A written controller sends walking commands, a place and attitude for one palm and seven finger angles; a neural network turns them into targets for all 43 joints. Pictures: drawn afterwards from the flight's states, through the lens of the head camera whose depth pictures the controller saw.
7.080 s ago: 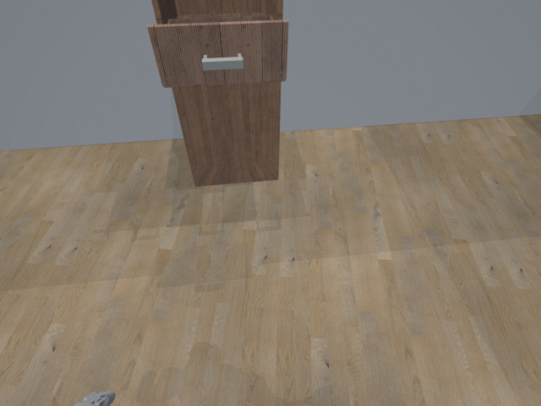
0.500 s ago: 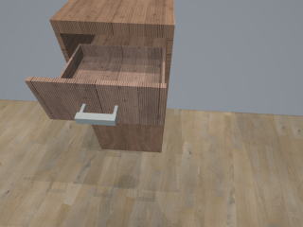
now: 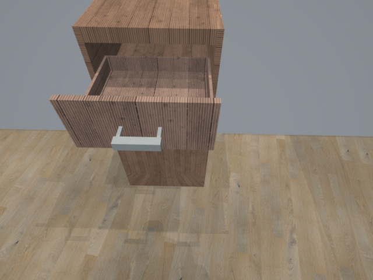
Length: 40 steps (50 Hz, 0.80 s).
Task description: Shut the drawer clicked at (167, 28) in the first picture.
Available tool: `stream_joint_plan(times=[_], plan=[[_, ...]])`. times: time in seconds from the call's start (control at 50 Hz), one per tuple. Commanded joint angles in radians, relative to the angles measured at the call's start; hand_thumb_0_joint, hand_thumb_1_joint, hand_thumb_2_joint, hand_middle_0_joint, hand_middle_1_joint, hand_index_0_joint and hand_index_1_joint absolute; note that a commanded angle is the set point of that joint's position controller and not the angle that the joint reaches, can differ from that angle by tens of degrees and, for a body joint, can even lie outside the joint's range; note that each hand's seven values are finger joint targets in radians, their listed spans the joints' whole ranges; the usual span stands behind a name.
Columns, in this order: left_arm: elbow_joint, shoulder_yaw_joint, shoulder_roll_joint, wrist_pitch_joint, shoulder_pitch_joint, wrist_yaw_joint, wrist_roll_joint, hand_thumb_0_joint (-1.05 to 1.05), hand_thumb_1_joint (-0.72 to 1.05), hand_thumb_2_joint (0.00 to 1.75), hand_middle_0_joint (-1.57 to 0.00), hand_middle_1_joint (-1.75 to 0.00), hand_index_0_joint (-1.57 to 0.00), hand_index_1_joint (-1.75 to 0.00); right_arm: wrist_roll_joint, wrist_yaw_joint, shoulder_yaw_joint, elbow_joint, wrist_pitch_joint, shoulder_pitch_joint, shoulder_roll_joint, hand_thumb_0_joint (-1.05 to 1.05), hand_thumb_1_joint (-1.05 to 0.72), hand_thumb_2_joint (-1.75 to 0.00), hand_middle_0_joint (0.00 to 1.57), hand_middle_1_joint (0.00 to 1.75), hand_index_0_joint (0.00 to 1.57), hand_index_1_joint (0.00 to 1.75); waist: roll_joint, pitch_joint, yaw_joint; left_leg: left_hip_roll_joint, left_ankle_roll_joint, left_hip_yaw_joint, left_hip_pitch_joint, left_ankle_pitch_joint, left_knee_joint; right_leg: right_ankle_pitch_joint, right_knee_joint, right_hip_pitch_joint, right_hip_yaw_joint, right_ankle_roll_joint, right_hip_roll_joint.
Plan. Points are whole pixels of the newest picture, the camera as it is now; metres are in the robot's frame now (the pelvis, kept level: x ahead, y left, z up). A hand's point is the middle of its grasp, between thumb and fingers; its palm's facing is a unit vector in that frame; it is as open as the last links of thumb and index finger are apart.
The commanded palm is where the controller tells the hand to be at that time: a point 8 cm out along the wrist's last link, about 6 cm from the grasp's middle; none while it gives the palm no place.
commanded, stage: shuffle to correct the standing spot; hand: left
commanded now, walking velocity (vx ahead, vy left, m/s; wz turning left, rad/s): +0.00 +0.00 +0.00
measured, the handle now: (138, 137) +0.44 +0.15 +0.04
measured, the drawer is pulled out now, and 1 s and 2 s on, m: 0.28 0.28 0.28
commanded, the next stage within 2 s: come to a stop and stand still in 0.58 s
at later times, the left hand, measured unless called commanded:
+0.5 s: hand out of the picture +0.02 +0.11 -0.19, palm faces +0.09 -0.99 -0.14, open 7.4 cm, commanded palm none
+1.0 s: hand (154, 230) +0.28 +0.11 -0.17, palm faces +0.01 -0.96 -0.26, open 7.4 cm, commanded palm none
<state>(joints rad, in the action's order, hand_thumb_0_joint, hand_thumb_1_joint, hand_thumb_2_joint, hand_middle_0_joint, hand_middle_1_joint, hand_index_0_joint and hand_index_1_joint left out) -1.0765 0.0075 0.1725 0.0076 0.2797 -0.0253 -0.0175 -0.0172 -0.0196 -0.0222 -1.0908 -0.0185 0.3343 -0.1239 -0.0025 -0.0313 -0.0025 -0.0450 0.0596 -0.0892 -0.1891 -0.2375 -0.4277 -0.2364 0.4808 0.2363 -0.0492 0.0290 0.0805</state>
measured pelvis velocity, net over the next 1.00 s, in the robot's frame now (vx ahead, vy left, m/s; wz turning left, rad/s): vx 0.18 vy -0.09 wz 0.04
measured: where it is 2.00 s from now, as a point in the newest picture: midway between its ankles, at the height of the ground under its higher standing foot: outside the picture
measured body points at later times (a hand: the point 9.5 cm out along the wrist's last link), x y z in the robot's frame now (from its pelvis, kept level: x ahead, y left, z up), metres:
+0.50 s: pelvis +0.07 -0.04 -0.01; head +0.11 -0.02 +0.44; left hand +0.02 +0.17 -0.18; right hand +0.08 -0.26 -0.17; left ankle +0.02 +0.06 -0.72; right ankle +0.01 -0.14 -0.74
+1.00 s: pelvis +0.18 -0.09 -0.02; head +0.24 -0.10 +0.43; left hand +0.28 +0.16 -0.15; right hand +0.13 -0.29 -0.18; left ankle +0.07 +0.05 -0.73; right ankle +0.26 -0.19 -0.74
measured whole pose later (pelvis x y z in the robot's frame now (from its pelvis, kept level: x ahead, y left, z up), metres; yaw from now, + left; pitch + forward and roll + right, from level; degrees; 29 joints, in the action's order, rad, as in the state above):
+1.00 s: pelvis +0.18 -0.09 -0.02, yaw +2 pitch +0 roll +1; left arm -0.93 -0.03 0.20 -0.02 0.11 -0.02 -0.03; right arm -0.01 -0.02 0.02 -1.07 0.01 0.35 -0.12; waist 0.01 -0.13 -0.03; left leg 0.04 -0.02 -0.06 -0.17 -0.50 -0.71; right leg -0.17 0.65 0.43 -0.08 -0.02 0.06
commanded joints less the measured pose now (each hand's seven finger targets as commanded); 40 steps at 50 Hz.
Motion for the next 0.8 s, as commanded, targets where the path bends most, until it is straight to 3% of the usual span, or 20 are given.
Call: stream_joint_plan(times=[0.0,0.06,0.16,0.22,0.26,0.3,0.34,0.38,0.42,0.44,0.48,0.52,0.54,0.56,0.58,0.6,0.64,0.68,0.72,0.78], plan=[[0.014,-0.013,0.065,-0.018,0.063,-0.008,0.006,0.00,0.90,0.90,-0.20,-0.30,-0.20,-0.30,0.002,-0.008,0.024,0.020,-0.023,0.042,-0.121,0.00,-0.90,-0.90,0.20,0.30,0.20,0.30,0.013,-0.009,0.015,0.159,-0.002,0.170,-0.053,0.022,0.150,0.036,-0.049,-0.050,0.042,-0.053,0.018],[-0.002,-0.010,0.058,-0.021,0.072,-0.008,0.004,0.00,0.90,0.90,-0.20,-0.30,-0.20,-0.30,0.004,-0.010,0.020,0.005,-0.023,0.051,-0.114,0.00,-0.90,-0.90,0.20,0.30,0.20,0.30,0.010,-0.014,0.009,0.152,-0.004,0.148,-0.041,0.033,0.128,0.026,-0.050,-0.052,0.046,-0.052,0.020],[-0.001,-0.013,0.040,-0.014,0.072,0.001,-0.011,0.00,0.90,0.90,-0.20,-0.30,-0.20,-0.30,-0.004,-0.007,0.038,-0.002,-0.005,0.049,-0.132,0.00,-0.90,-0.90,0.20,0.30,0.20,0.30,0.047,-0.105,-0.001,0.194,0.025,0.212,-0.089,-0.288,0.189,-0.137,0.015,0.037,-0.005,-0.064,-0.020],[-0.004,-0.018,0.035,-0.021,0.095,0.007,-0.011,0.00,0.90,0.90,-0.20,-0.30,-0.20,-0.30,-0.005,-0.007,0.043,0.004,-0.006,0.035,-0.131,0.00,-0.90,-0.90,0.20,0.30,0.20,0.30,0.050,-0.129,0.005,0.196,0.038,0.207,-0.098,-0.271,0.156,-0.131,0.016,0.052,0.003,-0.074,-0.019],[-0.011,-0.023,0.038,-0.029,0.120,0.008,-0.009,0.00,0.90,0.90,-0.20,-0.30,-0.20,-0.30,-0.004,-0.008,0.042,0.009,-0.013,0.033,-0.120,0.00,-0.90,-0.90,0.20,0.30,0.20,0.30,0.038,-0.112,0.011,0.178,0.034,0.174,-0.103,-0.178,0.099,-0.098,0.007,0.022,0.026,-0.083,-0.008],[-0.021,-0.028,0.055,-0.035,0.148,0.008,-0.006,0.00,0.90,0.90,-0.20,-0.30,-0.20,-0.30,-0.004,-0.008,0.038,0.014,-0.019,0.021,-0.101,0.00,-0.90,-0.90,0.20,0.30,0.20,0.30,-0.021,-0.081,0.017,0.135,0.019,0.109,-0.102,-0.073,0.009,-0.046,-0.024,-0.021,0.071,-0.099,0.018],[-0.039,-0.039,0.082,-0.042,0.187,0.004,-0.005,0.00,0.90,0.90,-0.20,-0.30,-0.20,-0.30,-0.003,-0.008,0.031,0.022,-0.026,0.013,-0.075,0.00,-0.90,-0.90,0.20,0.30,0.20,0.30,-0.121,-0.065,0.026,0.079,-0.006,0.020,-0.174,-0.031,-0.132,0.088,-0.056,-0.112,0.138,-0.128,0.081],[-0.061,-0.051,0.109,-0.049,0.255,-0.002,-0.003,0.00,0.90,0.90,-0.20,-0.30,-0.20,-0.30,-0.005,-0.006,0.033,0.041,-0.027,-0.029,-0.056,0.00,-0.90,-0.90,0.20,0.30,0.20,0.30,-0.216,-0.035,0.047,0.052,-0.026,-0.031,-0.278,-0.191,-0.285,0.260,-0.111,-0.209,0.258,-0.196,0.182],[-0.065,-0.055,0.103,-0.054,0.291,-0.008,-0.012,0.00,0.90,0.90,-0.20,-0.30,-0.20,-0.30,-0.003,-0.004,0.036,0.071,-0.028,-0.108,-0.057,0.00,-0.90,-0.90,0.20,0.30,0.20,0.30,-0.171,-0.050,0.071,0.068,-0.026,-0.016,-0.378,-0.294,-0.392,0.452,-0.112,-0.268,0.299,-0.259,0.225],[-0.062,-0.056,0.098,-0.055,0.286,-0.010,-0.018,0.00,0.90,0.90,-0.20,-0.30,-0.20,-0.30,0.000,0.000,0.037,0.078,-0.030,-0.122,-0.049,0.00,-0.90,-0.90,0.20,0.30,0.20,0.30,-0.148,-0.054,0.068,0.074,-0.023,-0.010,-0.390,-0.311,-0.393,0.512,-0.102,-0.276,0.274,-0.269,0.226],[-0.047,-0.052,0.095,-0.050,0.228,-0.011,-0.016,0.00,0.90,0.90,-0.20,-0.30,-0.20,-0.30,0.003,0.004,0.037,0.070,-0.032,-0.100,-0.039,0.00,-0.90,-0.90,0.20,0.30,0.20,0.30,-0.114,-0.033,0.031,0.074,-0.021,-0.019,-0.259,-0.225,-0.259,0.472,-0.069,-0.202,0.194,-0.239,0.180],[-0.024,-0.048,0.076,-0.044,0.141,-0.006,-0.001,0.00,0.90,0.90,-0.20,-0.30,-0.20,-0.30,-0.001,-0.001,0.038,0.001,-0.041,0.062,-0.052,0.00,-0.90,-0.90,0.20,0.30,0.20,0.30,-0.057,0.020,-0.057,0.059,-0.015,-0.032,0.071,0.005,-0.020,0.356,0.098,-0.024,0.064,-0.157,0.078],[-0.005,-0.043,0.038,-0.044,0.129,0.001,0.005,0.00,0.90,0.90,-0.20,-0.30,-0.20,-0.30,-0.012,-0.011,0.057,-0.035,-0.049,0.176,-0.136,0.00,-0.90,-0.90,0.20,0.30,0.20,0.30,0.115,0.069,-0.094,0.231,0.052,0.206,0.254,0.158,0.038,0.147,0.323,0.166,-0.002,-0.096,-0.016],[0.028,-0.033,0.015,-0.047,0.090,0.002,0.005,0.00,0.90,0.90,-0.20,-0.30,-0.20,-0.30,-0.017,-0.022,0.070,-0.051,-0.044,0.263,-0.213,0.00,-0.90,-0.90,0.20,0.30,0.20,0.30,0.289,0.068,-0.114,0.459,0.160,0.465,0.331,0.455,0.107,-0.334,0.552,0.347,-0.054,-0.060,-0.091],[0.052,-0.047,0.062,-0.039,0.044,-0.003,-0.006,0.00,0.90,0.90,-0.20,-0.30,-0.20,-0.30,-0.017,-0.022,0.065,-0.045,-0.030,0.253,-0.216,0.00,-0.90,-0.90,0.20,0.30,0.20,0.30,0.185,0.036,-0.112,0.498,0.218,0.477,0.282,0.467,0.101,-0.387,0.675,0.381,0.022,-0.084,-0.065],[0.058,-0.049,0.057,-0.032,0.014,-0.004,-0.013,0.00,0.90,0.90,-0.20,-0.30,-0.20,-0.30,-0.018,-0.028,0.059,-0.036,-0.032,0.228,-0.196,0.00,-0.90,-0.90,0.20,0.30,0.20,0.30,0.207,-0.020,-0.101,0.498,0.221,0.458,0.238,0.554,0.098,-0.341,0.746,0.436,0.050,-0.080,-0.043],[0.049,-0.051,0.038,-0.027,0.006,0.013,-0.013,0.00,0.90,0.90,-0.20,-0.30,-0.20,-0.30,-0.015,-0.029,0.043,-0.004,-0.041,0.142,-0.141,0.00,-0.90,-0.90,0.20,0.30,0.20,0.30,0.097,-0.109,-0.052,0.437,0.192,0.337,0.119,0.589,0.106,-0.226,0.792,0.441,0.057,-0.068,-0.008],[0.042,-0.044,0.000,-0.014,0.034,0.026,-0.013,0.00,0.90,0.90,-0.20,-0.30,-0.20,-0.30,-0.013,-0.029,0.038,0.011,-0.052,0.109,-0.140,0.00,-0.90,-0.90,0.20,0.30,0.20,0.30,0.106,-0.091,-0.020,0.362,0.148,0.203,0.097,0.623,0.122,-0.144,0.787,0.418,0.024,-0.051,-0.020],[0.056,-0.041,-0.011,-0.006,0.028,0.024,-0.009,0.00,0.90,0.90,-0.20,-0.30,-0.20,-0.30,-0.013,-0.033,0.032,0.017,-0.053,0.099,-0.138,0.00,-0.90,-0.90,0.20,0.30,0.20,0.30,0.137,-0.063,-0.006,0.316,0.113,0.107,0.105,0.806,0.097,-0.111,0.708,0.388,0.007,-0.039,-0.027],[0.087,-0.038,-0.005,0.006,-0.028,0.013,0.000,0.00,0.90,0.90,-0.20,-0.30,-0.20,-0.30,-0.017,-0.035,0.034,0.025,-0.039,0.079,-0.146,0.00,-0.90,-0.90,0.20,0.30,0.20,0.30,0.196,-0.036,-0.004,0.277,0.072,0.044,0.133,0.953,0.051,-0.056,0.487,0.316,-0.026,-0.030,-0.038]])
